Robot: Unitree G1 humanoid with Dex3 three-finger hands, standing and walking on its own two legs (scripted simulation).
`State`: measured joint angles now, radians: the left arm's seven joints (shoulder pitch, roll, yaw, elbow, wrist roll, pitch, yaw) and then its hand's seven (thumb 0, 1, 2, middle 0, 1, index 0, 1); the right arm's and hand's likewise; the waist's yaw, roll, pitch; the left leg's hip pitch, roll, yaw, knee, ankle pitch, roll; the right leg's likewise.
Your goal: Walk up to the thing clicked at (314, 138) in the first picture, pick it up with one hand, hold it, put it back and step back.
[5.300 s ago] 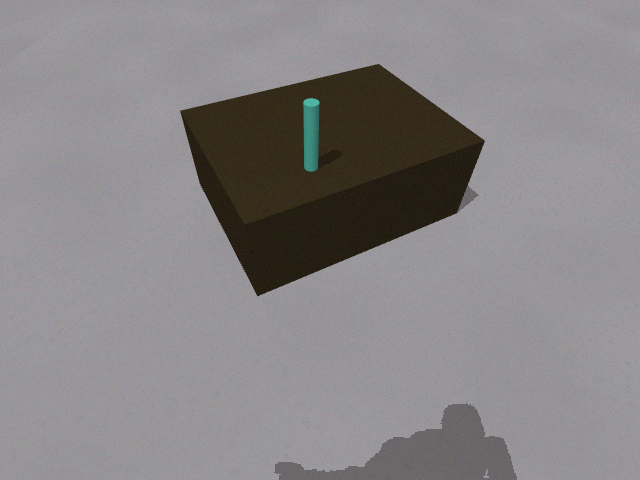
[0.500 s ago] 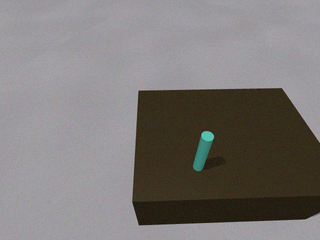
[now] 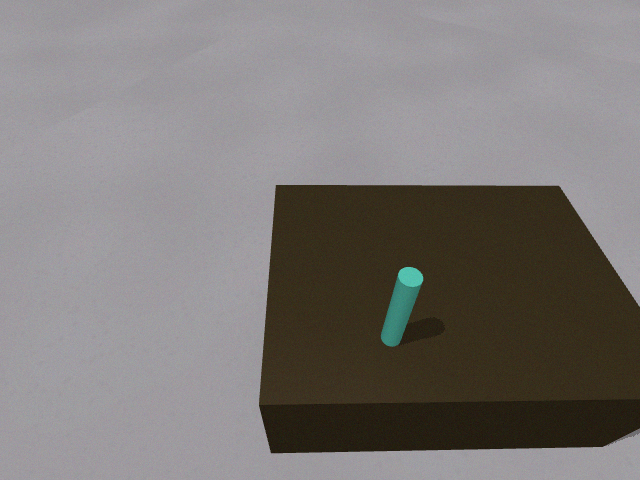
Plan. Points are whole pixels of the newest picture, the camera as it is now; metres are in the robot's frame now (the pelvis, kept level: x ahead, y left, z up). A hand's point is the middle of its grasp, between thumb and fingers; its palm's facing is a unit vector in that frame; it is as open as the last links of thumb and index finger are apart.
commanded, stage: stand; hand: right
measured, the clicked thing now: (399, 310) +0.52 -0.19 -0.27
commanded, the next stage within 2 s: none
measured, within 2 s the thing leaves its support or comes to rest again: neither
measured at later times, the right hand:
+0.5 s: hand out of the picture +0.06 -0.26 -0.16, palm faces +0.00 +0.94 -0.33, open 7.4 cm
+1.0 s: hand out of the picture +0.07 -0.26 -0.16, palm faces -0.02 +0.94 -0.33, open 7.4 cm
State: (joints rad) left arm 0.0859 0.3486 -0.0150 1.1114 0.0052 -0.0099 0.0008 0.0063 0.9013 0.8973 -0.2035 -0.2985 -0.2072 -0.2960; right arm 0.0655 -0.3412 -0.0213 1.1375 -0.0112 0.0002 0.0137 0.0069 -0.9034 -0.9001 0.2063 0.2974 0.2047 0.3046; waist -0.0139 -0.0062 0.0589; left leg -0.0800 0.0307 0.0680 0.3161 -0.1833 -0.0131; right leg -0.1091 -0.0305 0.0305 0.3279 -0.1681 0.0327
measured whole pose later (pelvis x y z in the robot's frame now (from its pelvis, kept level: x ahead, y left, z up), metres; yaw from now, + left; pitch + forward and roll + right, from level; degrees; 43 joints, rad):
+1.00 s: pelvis +0.00 +0.00 +0.00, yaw +1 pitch -2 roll +0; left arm 0.12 0.36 -0.02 1.11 0.01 -0.01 0.00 0.01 0.90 0.90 -0.20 -0.30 -0.21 -0.30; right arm 0.10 -0.35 -0.01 1.15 -0.01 -0.01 0.01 0.01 -0.90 -0.90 0.21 0.30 0.20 0.30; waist -0.01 0.00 0.05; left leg -0.10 0.03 0.06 0.32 -0.18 -0.02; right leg -0.12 -0.03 0.02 0.33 -0.17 0.03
